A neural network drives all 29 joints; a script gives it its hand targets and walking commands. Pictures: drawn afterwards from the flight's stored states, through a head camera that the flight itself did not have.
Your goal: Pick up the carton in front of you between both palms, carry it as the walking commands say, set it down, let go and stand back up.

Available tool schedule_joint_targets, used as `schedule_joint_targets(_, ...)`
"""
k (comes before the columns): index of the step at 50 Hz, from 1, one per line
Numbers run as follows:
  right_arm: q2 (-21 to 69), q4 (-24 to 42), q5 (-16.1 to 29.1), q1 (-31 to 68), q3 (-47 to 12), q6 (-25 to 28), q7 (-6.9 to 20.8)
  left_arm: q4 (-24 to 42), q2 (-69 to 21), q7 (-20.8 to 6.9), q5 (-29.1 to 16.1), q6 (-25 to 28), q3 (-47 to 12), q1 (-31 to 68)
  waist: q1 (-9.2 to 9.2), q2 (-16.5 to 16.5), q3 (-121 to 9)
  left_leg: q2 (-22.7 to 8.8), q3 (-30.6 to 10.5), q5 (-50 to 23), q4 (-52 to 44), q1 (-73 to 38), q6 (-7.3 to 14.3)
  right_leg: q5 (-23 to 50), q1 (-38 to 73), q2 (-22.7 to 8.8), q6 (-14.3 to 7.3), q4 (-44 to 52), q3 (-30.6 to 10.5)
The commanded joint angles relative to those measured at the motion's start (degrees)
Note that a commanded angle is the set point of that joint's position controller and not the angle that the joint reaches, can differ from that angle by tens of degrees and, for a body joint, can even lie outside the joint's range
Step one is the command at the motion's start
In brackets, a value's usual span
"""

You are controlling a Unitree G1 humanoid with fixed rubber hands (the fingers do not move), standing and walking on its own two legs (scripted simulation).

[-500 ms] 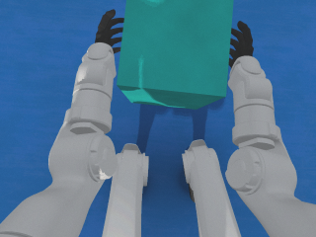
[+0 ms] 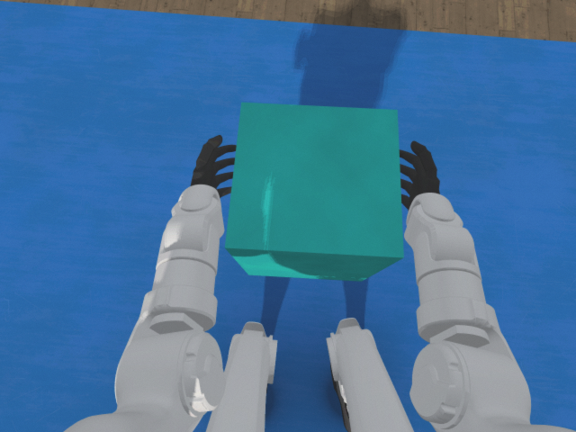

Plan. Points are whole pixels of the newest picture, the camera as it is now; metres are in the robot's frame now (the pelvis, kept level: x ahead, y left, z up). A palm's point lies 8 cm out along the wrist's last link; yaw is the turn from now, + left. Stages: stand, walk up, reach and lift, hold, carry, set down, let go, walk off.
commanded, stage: reach and lift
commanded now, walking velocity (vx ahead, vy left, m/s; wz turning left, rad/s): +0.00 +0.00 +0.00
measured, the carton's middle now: (310, 205) +0.45 -0.02 -0.11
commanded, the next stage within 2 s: hold in 1.82 s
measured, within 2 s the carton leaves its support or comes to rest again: neither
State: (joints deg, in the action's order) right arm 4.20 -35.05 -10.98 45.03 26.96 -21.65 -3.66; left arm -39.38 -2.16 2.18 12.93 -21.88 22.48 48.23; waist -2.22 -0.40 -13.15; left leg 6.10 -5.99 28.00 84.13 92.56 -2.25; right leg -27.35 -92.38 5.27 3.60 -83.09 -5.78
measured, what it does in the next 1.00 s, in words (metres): rises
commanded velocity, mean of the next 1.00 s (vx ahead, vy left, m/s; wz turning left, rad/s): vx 0.00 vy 0.00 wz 0.00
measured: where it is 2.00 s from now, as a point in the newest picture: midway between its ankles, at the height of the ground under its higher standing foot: (301, 408)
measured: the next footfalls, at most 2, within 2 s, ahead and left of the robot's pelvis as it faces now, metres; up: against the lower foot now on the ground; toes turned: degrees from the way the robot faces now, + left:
none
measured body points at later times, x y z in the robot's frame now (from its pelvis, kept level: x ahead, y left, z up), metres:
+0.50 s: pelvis +0.05 -0.01 +0.14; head +0.13 +0.00 +0.58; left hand +0.41 +0.14 +0.10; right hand +0.40 -0.17 +0.10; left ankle +0.08 +0.12 -0.55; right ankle +0.08 -0.14 -0.55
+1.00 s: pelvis +0.06 -0.01 +0.19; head +0.03 -0.01 +0.63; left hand +0.36 +0.15 +0.20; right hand +0.37 -0.16 +0.20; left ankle +0.08 +0.12 -0.55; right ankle +0.08 -0.14 -0.55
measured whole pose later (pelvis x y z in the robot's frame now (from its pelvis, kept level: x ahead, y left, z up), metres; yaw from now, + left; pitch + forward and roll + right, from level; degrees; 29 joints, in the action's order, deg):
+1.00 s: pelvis +0.06 -0.01 +0.19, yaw +0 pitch -3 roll +0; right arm 9.2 -24.2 -16.6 17.2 17.0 -34.7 -0.5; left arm -24.0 -9.1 -0.1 16.5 -34.9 16.5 16.7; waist -0.1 -0.2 -2.9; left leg 2.7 -8.2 13.5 27.0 10.8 -0.8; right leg -13.0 -11.1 2.6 0.8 -26.9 -7.8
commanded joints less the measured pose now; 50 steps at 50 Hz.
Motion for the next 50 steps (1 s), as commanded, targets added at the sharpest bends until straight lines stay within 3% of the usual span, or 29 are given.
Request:
schedule_joint_targets(1, 60.86, -3.48, 8.96, 35.16, -33.60, 0.73, 16.20, -1.77, -63.26, -13.33, -8.90, 2.04, -29.25, 31.82, -0.11, -1.61, -44.67, 3.63, 6.57, -12.37, -13.95, -32.26, 0.63, 12.15, 29.44, 4.37, -1.49, 12.20, 7.91)
schedule_joint_targets(21, 63.13, -0.05, 7.31, 11.56, -39.87, 2.08, 15.73, 4.60, -64.10, -13.92, -8.38, 3.27, -35.34, 9.45, 1.11, 0.15, -29.01, 1.24, 2.17, -21.52, -37.54, -58.34, 1.42, 21.97, 59.45, 2.11, -2.70, 36.37, 2.38)
schedule_joint_targets(35, 61.89, 8.79, 9.00, -3.11, -46.07, -5.03, 16.03, 14.23, -62.84, -14.81, -10.79, -4.22, -41.55, -5.00, 2.00, 0.48, -13.98, -0.34, 0.90, -31.23, -55.11, -79.25, 1.31, 31.90, 80.90, 0.29, -2.31, 54.04, 0.52)
schedule_joint_targets(39, 61.42, 12.07, 9.61, -5.09, -46.87, -8.56, 16.48, 17.96, -62.29, -14.99, -11.49, -7.94, -42.67, -6.66, 2.06, 0.33, -7.99, -0.71, 0.90, -29.82, -59.44, -83.49, 1.26, 30.04, 84.27, -0.04, -2.44, 58.09, 0.84)
schedule_joint_targets(43, 59.95, 11.34, 8.26, -5.25, -43.71, -11.34, 17.04, 17.02, -61.30, -15.57, -10.21, -10.76, -39.43, -7.11, 2.07, 0.32, -0.17, -0.87, 1.24, -22.96, -62.19, -83.45, 1.52, 22.85, 84.14, -0.26, -2.83, 60.86, 1.21)
schedule_joint_targets(47, 59.66, 9.24, 6.65, -1.38, -40.05, -12.08, 17.69, 14.77, -61.11, -16.40, -8.71, -11.51, -35.82, -3.37, 1.99, 0.50, 3.66, -1.16, 1.75, -16.19, -62.60, -81.73, 1.99, 16.32, 83.04, -0.53, -3.26, 61.39, 1.61)
schedule_joint_targets(50, 61.15, 10.04, 7.27, 2.78, -40.85, -11.83, 18.24, 15.44, -62.56, -16.83, -9.34, -11.26, -36.54, 0.60, 2.04, 0.55, 1.13, -1.28, 1.93, -15.91, -62.00, -82.52, 2.05, 15.99, 83.99, -0.55, -3.33, 60.79, 1.81)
